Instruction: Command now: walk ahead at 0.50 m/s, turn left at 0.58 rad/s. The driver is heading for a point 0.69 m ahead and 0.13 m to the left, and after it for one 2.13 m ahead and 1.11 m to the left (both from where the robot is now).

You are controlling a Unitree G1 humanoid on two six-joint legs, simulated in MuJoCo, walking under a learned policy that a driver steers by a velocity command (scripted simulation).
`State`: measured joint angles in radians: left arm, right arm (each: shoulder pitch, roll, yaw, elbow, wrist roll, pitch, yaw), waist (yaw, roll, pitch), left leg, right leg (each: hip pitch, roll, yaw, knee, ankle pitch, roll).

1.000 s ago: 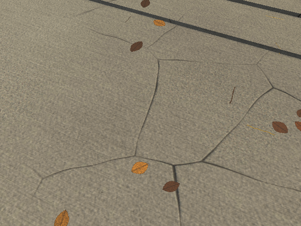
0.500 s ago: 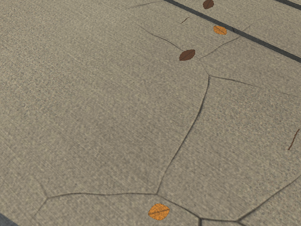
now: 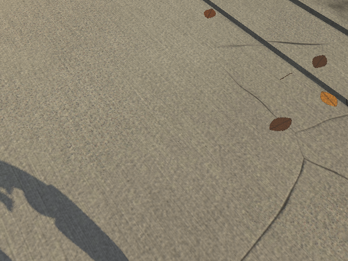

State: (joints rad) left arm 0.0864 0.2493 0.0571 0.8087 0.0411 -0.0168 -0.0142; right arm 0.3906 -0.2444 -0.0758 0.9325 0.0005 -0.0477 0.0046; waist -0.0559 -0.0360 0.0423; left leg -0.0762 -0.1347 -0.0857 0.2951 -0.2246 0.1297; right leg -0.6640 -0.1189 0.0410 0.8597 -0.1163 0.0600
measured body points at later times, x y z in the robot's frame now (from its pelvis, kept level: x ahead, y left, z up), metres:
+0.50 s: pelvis +0.27 -0.04 +0.00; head +0.30 -0.04 +0.45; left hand +0.22 +0.23 -0.12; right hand +0.48 -0.25 -0.12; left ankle +0.30 +0.11 -0.67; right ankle +0.26 -0.14 -0.75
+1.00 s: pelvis +0.49 +0.11 +0.00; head +0.51 +0.15 +0.45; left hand +0.46 +0.41 -0.12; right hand +0.68 -0.10 -0.12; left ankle +0.45 +0.13 -0.75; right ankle +0.66 +0.00 -0.67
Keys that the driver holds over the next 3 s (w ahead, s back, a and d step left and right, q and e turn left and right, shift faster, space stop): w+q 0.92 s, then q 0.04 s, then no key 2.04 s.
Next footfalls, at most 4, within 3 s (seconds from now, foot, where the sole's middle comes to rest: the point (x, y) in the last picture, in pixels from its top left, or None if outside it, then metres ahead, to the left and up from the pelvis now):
0.20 right None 0.30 -0.14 -0.78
0.72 left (123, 258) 0.49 0.15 -0.78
1.26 right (117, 190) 0.77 0.19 -0.78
1.60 left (86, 235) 0.58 0.30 -0.78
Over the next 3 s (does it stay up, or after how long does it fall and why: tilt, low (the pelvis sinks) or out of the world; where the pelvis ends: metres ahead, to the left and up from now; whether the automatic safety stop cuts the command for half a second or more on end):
stays up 0.65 0.24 0.00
